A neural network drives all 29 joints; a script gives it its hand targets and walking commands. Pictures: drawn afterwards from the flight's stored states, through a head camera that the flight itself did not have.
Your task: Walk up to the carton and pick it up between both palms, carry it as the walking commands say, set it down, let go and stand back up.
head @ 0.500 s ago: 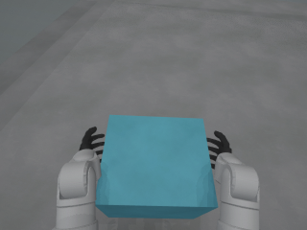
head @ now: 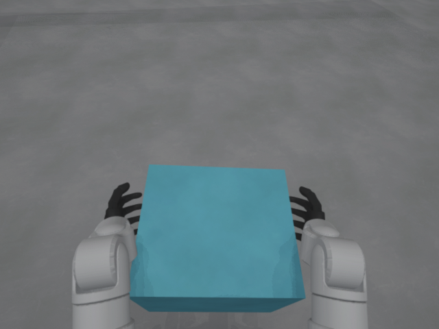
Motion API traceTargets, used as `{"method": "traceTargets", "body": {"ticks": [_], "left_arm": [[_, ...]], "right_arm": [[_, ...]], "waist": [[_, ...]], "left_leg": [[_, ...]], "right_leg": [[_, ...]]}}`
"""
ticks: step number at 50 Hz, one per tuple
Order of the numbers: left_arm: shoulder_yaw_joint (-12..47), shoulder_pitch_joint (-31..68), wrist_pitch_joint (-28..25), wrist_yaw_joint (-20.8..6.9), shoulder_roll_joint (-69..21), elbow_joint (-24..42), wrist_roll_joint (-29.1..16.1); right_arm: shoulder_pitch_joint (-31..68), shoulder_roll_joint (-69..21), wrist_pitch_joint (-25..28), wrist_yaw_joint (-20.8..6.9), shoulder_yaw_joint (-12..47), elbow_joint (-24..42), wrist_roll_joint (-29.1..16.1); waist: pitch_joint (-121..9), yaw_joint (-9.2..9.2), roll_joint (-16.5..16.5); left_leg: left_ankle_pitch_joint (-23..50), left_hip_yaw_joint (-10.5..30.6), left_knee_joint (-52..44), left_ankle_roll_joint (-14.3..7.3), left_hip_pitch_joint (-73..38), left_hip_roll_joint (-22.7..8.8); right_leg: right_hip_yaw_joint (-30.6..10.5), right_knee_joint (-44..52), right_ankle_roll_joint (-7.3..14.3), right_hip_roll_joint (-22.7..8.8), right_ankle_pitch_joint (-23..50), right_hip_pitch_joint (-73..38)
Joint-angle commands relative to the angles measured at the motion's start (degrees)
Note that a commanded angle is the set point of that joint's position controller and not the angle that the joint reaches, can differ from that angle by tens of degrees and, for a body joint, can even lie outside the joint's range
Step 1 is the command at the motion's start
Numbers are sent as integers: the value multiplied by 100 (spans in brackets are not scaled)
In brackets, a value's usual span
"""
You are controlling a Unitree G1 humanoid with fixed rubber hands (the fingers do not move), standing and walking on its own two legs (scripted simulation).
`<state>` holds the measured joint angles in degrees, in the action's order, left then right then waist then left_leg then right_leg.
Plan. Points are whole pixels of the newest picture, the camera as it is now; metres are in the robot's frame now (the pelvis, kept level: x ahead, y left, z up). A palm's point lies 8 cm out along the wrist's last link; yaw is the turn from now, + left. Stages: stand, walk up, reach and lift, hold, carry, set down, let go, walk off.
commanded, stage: carry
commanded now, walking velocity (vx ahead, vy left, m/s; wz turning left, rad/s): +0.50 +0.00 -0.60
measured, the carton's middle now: (214, 243) +0.29 +0.00 -0.02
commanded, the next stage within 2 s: none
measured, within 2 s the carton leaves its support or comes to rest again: neither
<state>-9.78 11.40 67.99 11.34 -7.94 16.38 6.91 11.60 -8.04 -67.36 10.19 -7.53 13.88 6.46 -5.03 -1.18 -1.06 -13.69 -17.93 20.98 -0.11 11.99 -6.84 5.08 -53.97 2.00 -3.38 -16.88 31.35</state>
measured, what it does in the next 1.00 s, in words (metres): walks ahead, turning right: right foot, then left foot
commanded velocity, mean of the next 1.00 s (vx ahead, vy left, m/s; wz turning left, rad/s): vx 0.50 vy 0.00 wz -0.60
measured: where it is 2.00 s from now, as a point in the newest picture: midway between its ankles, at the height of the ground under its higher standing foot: (288, 184)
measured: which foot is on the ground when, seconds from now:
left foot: down 0.00-0.24, up 0.26-0.60, down 0.62-1.00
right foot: up 0.00-0.20, down 0.22-0.62, up 0.64-1.00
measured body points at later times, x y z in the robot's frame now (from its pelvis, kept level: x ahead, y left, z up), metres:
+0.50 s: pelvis +0.31 -0.06 -0.01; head +0.36 -0.07 +0.44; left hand +0.62 +0.05 +0.04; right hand +0.57 -0.27 +0.04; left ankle +0.40 +0.08 -0.71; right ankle +0.25 -0.12 -0.75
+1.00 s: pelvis +0.61 -0.14 -0.01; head +0.63 -0.12 +0.43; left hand +0.94 -0.15 +0.06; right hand +0.76 -0.43 +0.07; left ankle +0.52 +0.03 -0.75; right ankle +0.64 -0.30 -0.72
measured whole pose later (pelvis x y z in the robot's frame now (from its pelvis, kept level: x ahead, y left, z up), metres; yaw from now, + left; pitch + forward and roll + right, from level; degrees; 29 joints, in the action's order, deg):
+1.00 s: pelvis +0.61 -0.14 -0.01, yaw -32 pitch +4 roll -3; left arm -8.9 12.5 69.0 10.4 -8.1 18.2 8.2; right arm 12.1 -8.1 -69.0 10.3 -8.4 17.1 6.3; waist -3.7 -1.5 0.2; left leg -24.4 -21.3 21.6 4.8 -1.6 -10.2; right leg 11.2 -35.8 3.8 -2.2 -7.9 31.3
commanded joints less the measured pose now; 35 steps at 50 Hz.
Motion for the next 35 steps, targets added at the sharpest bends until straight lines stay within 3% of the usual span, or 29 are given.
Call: {"method": "traceTargets", "body": {"ticks": [1, 6, 9, 10, 11, 12, 13, 14, 15, 16, 18, 21, 24, 28, 29, 30, 31, 32, 33, 34, 35], "left_arm": [[4311, 2731, 43, -2269, -5404, 290, -2488], [4347, 2656, 141, -2215, -5333, 350, -2385], [4331, 2579, 189, -2208, -5290, 277, -2363], [4312, 2557, 194, -2215, -5300, 259, -2363], [4286, 2561, 195, -2225, -5314, 267, -2398], [4231, 2614, 180, -2230, -5269, 294, -2367], [4285, 2474, 143, -2249, -5349, 22, -2297], [4379, 2812, 128, -2279, -5431, 197, -2516], [4315, 2735, 93, -2302, -5553, 97, -2531], [4380, 2879, 44, -2314, -5669, 192, -2623], [4368, 3010, -59, -2344, -5859, 277, -2798], [4365, 2973, -144, -2391, -5663, 476, -2876], [4325, 2659, -121, -2393, -5422, 590, -2768], [4225, 2301, 7, -2364, -5173, 627, -2568], [4211, 2256, 46, -2350, -5127, 612, -2531], [4211, 2267, 87, -2344, -5068, 610, -2491], [4236, 2350, 136, -2367, -5011, 634, -2461], [4220, 2463, 192, -2417, -5020, 627, -2495], [4189, 2626, 225, -2449, -4940, 466, -2486], [4256, 2675, 219, -2462, -5071, 340, -2501], [4275, 2805, 195, -2463, -5207, 275, -2553]], "right_arm": [[2867, -5403, 40, -2202, 3955, 599, -2544], [2747, -5176, -92, -2268, 3964, 591, -2517], [2804, -5063, -163, -2272, 3963, 664, -2532], [2793, -5065, -188, -2265, 3965, 673, -2536], [2792, -5045, -203, -2260, 3941, 634, -2513], [2994, -5064, -222, -2284, 3970, 629, -2536], [2880, -5168, -280, -2277, 3997, 496, -2467], [2841, -5192, -210, -2262, 3887, 319, -2398], [3015, -5312, -161, -2257, 3965, 422, -2447], [3166, -5484, -85, -2246, 3959, 455, -2521], [3231, -5764, 56, -2198, 3942, 534, -2561], [2979, -5823, 195, -2084, 3970, 595, -2441], [2809, -5792, 229, -2014, 4097, 770, -2420], [2760, -5607, 98, -2011, 4209, 921, -2469], [2678, -5584, 59, -2023, 4221, 877, -2468], [2521, -5597, 29, -2035, 4227, 781, -2460], [2355, -5522, 4, -2041, 4188, 690, -2414], [2416, -5418, -4, -2030, 4088, 519, -2355], [2461, -5437, -7, -2034, 4054, 397, -2334], [2506, -5549, 0, -2045, 4045, 413, -2297], [2633, -5653, 18, -2069, 4046, 415, -2328]], "waist": [[-1276, -27, 1046], [-894, -53, 1250], [-1147, 32, 1337], [-1389, 133, 1229], [-1764, 298, 985], [-1658, 377, 65], [-2109, 195, -1360], [-2288, 156, -433], [-2153, 206, -186], [-2004, 200, 155], [-1911, 144, 12], [-1882, 145, -447], [-1844, 162, -608], [-1661, 168, -687], [-1761, 103, -603], [-2036, -33, -410], [-2428, -170, 128], [-2685, -58, 1637], [-2481, -14, 1764], [-2155, -20, 1068], [-1874, -24, 597]], "left_leg": [[2116, 881, -725, -162, -1840, -1413], [3058, 66, -382, 111, -1838, -1242], [4724, -242, 901, 322, -1840, -1124], [4679, -409, 1758, 486, -1626, -948], [3912, -307, 3062, 616, -665, -773], [1586, -3, 4538, 662, 1003, -391], [-1691, 878, 5824, 792, 3021, 507], [-1789, 1686, 6212, 600, 3522, 97], [-1475, 1843, 6135, 568, 3440, -128], [-1100, 1869, 5542, 638, 3200, -344], [-842, 1760, 4197, 772, 2473, -395], [-758, 1433, 3119, 739, 2267, -59], [287, 1184, 2142, 630, 1953, 161], [864, 747, 873, 497, 1029, 600], [1106, 610, 435, 468, 392, 689], [1389, 581, 12, 390, -832, 636], [540, 1744, -54, 137, -2081, -342], [455, 4130, -425, -550, -2953, -2057], [542, 4714, -617, -914, -2952, -2427], [779, 4080, -575, -868, -2545, -2233], [1010, 3392, -631, -709, -2246, -2005]], "right_leg": [[188, 678, -3, -138, 486, 625], [719, 1724, 136, 122, 1015, 149], [1250, 2288, 170, 721, 936, -862], [1424, 2812, 218, 945, 1158, -1631], [934, 2889, 449, 833, 1165, -2981], [-921, 3096, 810, -168, 960, -3871], [-3880, 3427, 1734, -1531, 1983, -5161], [-3452, 3249, 1748, -1582, 2608, -5446], [-3010, 3186, 1717, -1504, 3270, -4996], [-2504, 3281, 1523, -1384, 3447, -4433], [-1752, 3414, 1150, -1038, 3267, -3610], [-1618, 3518, 1121, -951, 3401, -3506], [-1286, 3386, 846, -731, 3668, -3495], [-977, 2911, 616, -408, 4417, -3199], [-795, 2417, 506, -244, 4538, -3008], [-512, 1663, 340, -34, 4168, -2369], [-459, 623, 192, 111, 2742, -1242], [-214, -479, 34, 619, -220, 150], [-578, -1147, 81, 368, -1049, 811], [-786, -1321, 104, 46, -789, 885], [-871, -1201, 88, -163, -502, 869]]}}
